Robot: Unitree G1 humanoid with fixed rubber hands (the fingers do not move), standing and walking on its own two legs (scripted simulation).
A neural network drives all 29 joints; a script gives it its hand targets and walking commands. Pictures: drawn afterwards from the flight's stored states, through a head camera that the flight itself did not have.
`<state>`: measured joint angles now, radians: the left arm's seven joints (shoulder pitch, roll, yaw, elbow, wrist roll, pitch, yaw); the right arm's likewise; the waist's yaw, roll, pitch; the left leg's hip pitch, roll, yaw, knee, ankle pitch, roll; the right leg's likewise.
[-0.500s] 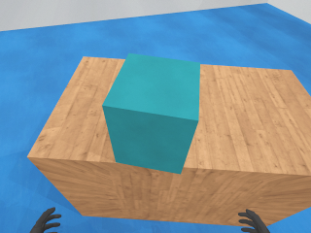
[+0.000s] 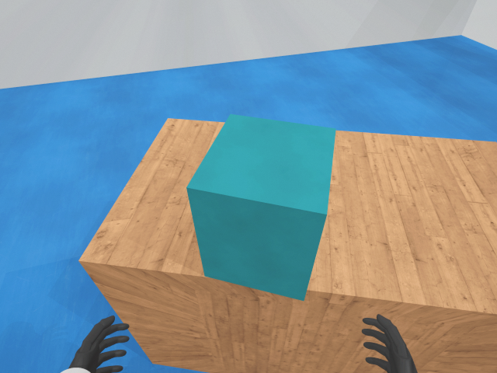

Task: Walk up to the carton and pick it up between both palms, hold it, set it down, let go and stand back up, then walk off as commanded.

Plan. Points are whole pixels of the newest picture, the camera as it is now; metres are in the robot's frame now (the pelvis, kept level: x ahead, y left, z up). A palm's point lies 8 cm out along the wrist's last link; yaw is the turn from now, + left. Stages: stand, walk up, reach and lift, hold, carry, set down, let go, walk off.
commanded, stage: reach and lift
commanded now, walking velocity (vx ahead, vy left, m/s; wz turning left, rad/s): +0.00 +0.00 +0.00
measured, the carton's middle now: (266, 206) +0.41 +0.00 +0.05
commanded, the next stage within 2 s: none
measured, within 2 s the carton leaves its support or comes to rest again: neither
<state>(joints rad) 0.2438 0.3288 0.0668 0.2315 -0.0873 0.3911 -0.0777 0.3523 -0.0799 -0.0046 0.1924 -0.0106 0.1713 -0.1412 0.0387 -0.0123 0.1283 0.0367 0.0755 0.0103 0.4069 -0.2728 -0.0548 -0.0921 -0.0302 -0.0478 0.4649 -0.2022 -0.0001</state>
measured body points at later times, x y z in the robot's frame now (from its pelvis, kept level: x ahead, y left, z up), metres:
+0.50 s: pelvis +0.04 +0.05 +0.00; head +0.03 +0.06 +0.45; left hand +0.21 +0.28 +0.01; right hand +0.19 -0.17 +0.00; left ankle -0.02 +0.17 -0.74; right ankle +0.05 -0.12 -0.74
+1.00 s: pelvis +0.03 +0.04 +0.00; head +0.02 +0.05 +0.45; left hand +0.21 +0.25 +0.05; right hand +0.20 -0.16 +0.05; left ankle -0.02 +0.17 -0.74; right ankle +0.05 -0.12 -0.74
